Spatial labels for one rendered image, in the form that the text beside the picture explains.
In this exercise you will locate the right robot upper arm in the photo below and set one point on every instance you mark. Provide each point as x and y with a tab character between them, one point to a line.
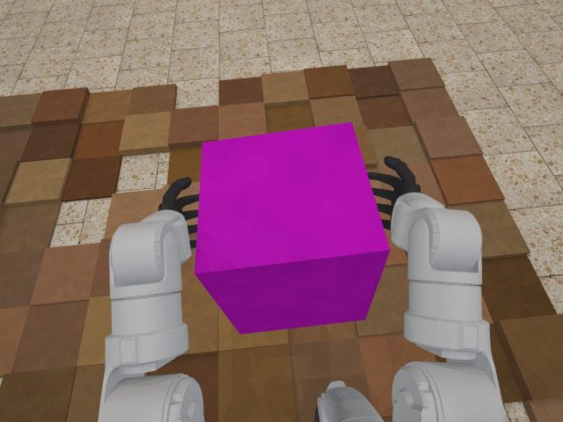
425	391

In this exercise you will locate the carton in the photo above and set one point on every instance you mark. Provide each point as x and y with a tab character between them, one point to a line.
289	234

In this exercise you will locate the robot right thigh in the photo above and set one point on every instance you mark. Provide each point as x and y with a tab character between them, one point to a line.
345	404

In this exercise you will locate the left robot upper arm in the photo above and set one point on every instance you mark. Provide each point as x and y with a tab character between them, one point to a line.
156	398

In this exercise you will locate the right robot forearm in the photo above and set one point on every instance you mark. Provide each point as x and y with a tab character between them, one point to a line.
445	307

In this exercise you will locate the left robot forearm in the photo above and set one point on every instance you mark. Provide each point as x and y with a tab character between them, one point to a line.
145	271

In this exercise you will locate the right robot hand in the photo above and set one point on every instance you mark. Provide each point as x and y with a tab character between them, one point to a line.
406	184

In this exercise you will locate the left robot hand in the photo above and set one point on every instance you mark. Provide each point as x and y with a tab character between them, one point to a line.
171	203

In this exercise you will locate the robot right shin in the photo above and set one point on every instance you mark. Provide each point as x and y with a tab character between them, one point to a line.
336	384

